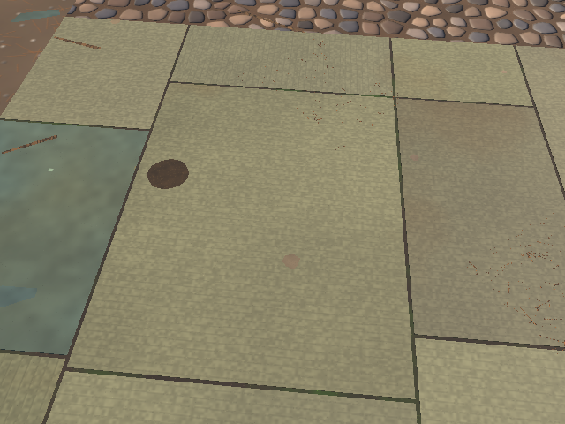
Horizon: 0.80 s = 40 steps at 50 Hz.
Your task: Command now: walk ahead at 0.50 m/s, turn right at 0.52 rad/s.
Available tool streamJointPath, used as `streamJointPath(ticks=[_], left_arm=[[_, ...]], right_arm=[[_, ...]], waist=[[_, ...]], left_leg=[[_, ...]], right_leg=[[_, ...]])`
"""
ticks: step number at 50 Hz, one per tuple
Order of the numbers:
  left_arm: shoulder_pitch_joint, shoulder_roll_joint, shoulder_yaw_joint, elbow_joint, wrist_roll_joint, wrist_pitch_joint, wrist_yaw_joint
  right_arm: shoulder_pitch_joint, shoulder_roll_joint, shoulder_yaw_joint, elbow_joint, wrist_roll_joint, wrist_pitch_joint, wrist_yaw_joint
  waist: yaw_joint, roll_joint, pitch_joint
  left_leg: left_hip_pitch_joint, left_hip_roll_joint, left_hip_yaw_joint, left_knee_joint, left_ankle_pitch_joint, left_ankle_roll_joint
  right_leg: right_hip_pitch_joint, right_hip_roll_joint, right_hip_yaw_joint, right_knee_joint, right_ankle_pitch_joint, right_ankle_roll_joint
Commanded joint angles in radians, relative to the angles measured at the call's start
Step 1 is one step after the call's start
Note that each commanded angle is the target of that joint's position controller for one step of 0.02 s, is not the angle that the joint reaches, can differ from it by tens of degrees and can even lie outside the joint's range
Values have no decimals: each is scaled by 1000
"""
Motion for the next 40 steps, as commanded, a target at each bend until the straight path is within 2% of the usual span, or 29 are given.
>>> streamJointPath(ticks=[1,3,5,6,7,8,9,10,11,12,13,14,16,18,22,26,28,30,31,32,33,34,35,36,37,38,39,40], left_arm=[[-128,22,-8,-102,4,-15,-9],[-117,34,-4,-109,7,-15,-7],[-37,57,9,-92,8,-14,2],[47,75,20,-70,7,-19,8],[178,101,38,-30,13,-29,17],[311,191,70,1,25,-33,33],[246,301,97,-29,7,-21,39],[271,292,95,-32,-16,-6,44],[217,242,82,-23,-20,-7,53],[176,181,67,-19,-23,-13,55],[140,152,57,-21,-26,-23,59],[115,136,49,-30,-29,-33,61],[138,148,48,-26,-34,-55,56],[176,178,55,-21,-32,-63,52],[262,181,56,-15,-31,-59,50],[331,190,57,-12,-25,-55,58],[348,195,56,-12,-18,-53,63],[342,196,53,-13,-14,-57,71],[319,200,52,-16,-14,-60,74],[298,209,52,-19,-13,-66,74],[284,214,51,-15,-13,-70,69],[279,199,45,-17,-16,-76,63],[328,114,23,-49,-34,-82,58],[451,97,21,-40,-42,-77,55],[382,155,26,-20,-7,-65,62],[290,153,25,-34,-3,-64,52],[249,136,20,-47,-4,-63,46],[235,131,18,-52,3,-57,39]], right_arm=[[42,-138,-27,-26,-2,-4,-11],[38,-156,-30,-21,-5,7,-17],[19,-188,-39,-24,-8,20,-23],[11,-203,-44,-29,-9,31,-21],[-2,-210,-47,-38,-5,40,-17],[-11,-185,-40,-69,-2,38,-12],[-4,-89,-27,-149,9,26,10],[-128,-165,-35,-181,-3,10,16],[-168,-143,-27,-197,9,-4,20],[-143,-145,-27,-183,12,-11,17],[-142,-142,-29,-181,-4,2,14],[-111,-134,-26,-173,-23,23,16],[-103,-120,-25,-180,-35,55,24],[-160,-111,-22,-207,-33,68,29],[-329,-118,-18,-269,-26,71,32],[-449,-119,-7,-316,-19,62,40],[-487,-122,-2,-336,-15,53,42],[-474,-132,-1,-342,-14,43,43],[-426,-142,-4,-330,-14,39,41],[-349,-160,-12,-306,-14,35,35],[-225,-181,-24,-265,-14,27,26],[-86,-212,-36,-234,-23,15,13],[47,-298,-53,-231,-45,12,-1],[30,-349,-71,-204,-38,26,9],[-63,-245,-53,-222,-12,36,18],[-136,-176,-37,-232,-4,34,23],[-166,-148,-28,-228,-11,32,24],[-156,-140,-23,-212,-9,26,21]], waist=[[-13,101,71],[6,115,51],[49,146,-7],[84,147,-58],[145,117,-130],[201,19,-219],[111,-225,-277],[163,-31,-260],[127,11,-134],[73,80,-45],[35,89,-17],[8,75,-24],[-5,55,-40],[6,35,-28],[70,-6,1],[119,-21,-2],[130,-29,1],[117,-42,2],[89,-48,-3],[54,-52,-28],[-4,-30,-86],[-72,9,-170],[-89,150,-317],[-11,351,-348],[11,154,-189],[12,68,-76],[26,61,-39],[34,99,-20]], left_leg=[[3,297,-49,-34,578,60],[55,309,-16,48,803,53],[88,318,6,209,1073,52],[80,321,8,354,1104,55],[1,310,17,567,993,40],[-217,274,19,873,642,7],[-694,20,-67,1258,-252,-63],[-815,43,-275,1288,-202,-55],[-844,103,-298,1225,-108,-46],[-777,141,-293,1106,-56,-46],[-712,162,-300,1028,-48,-56],[-647,167,-299,988,-40,-69],[-619,161,-281,926,-31,-91],[-651,159,-265,848,29,-107],[-739,145,-261,660,179,-120],[-761,106,-265,517,246,-109],[-747,86,-260,450,246,-94],[-667,73,-262,377,235,-64],[-577,61,-259,338,214,-44],[-460,34,-248,319,173,-22],[-313,6,-230,275,158,0],[-109,70,-283,244,161,32],[132,324,-612,220,-4,101],[206,475,-1030,74,-1,208],[69,432,-976,54,-151,192],[-66,381,-808,35,-129,173],[-132,329,-695,12,-37,148],[-172,294,-612,-2,69,136]], right_leg=[[-5,26,-67,-102,-11,-32],[54,67,-99,-139,-92,-68],[165,133,-131,-146,-209,-114],[258,165,-131,-172,-253,-141],[437,190,-108,-257,-231,-172],[677,37,117,-323,-315,-229],[961,-243,709,-438,-270,-395],[932,-253,743,-518,-218,-404],[822,-238,597,-525,-161,-368],[671,-190,496,-544,-37,-314],[584,-130,414,-550,52,-275],[531,-89,354,-558,114,-259],[496,-52,311,-563,201,-255],[479,-29,296,-578,195,-244],[538,-7,319,-578,171,-200],[637,-14,353,-531,226,-186],[680,-27,367,-502,273,-182],[693,-47,377,-479,318,-157],[672,-53,373,-461,361,-136],[654,-49,363,-405,479,-117],[648,-17,333,-269,570,-99],[560,36,290,-69,470,-79],[369,123,216,240,99,-48],[139,250,168,440,-522,-28],[65,167,205,497,-444,-40],[69,134,196,458,-361,-37],[83,104,183,409,-321,-34],[99,87,172,372,-311,-27]])
Velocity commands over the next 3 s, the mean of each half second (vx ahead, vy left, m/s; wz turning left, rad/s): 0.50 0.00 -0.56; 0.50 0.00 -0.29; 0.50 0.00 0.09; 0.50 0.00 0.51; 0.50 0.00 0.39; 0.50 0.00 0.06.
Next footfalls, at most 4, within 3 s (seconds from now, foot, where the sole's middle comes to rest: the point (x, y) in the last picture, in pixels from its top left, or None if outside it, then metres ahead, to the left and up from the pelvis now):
0.16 right None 0.23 -0.09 -0.78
0.68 left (291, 381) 0.58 -0.02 -0.78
1.20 right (405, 324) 0.73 -0.32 -0.78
1.76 left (365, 226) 1.05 -0.26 -0.78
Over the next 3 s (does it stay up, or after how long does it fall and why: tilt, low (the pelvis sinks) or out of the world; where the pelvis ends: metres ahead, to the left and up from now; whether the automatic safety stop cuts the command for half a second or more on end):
stays up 1.54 -0.27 0.01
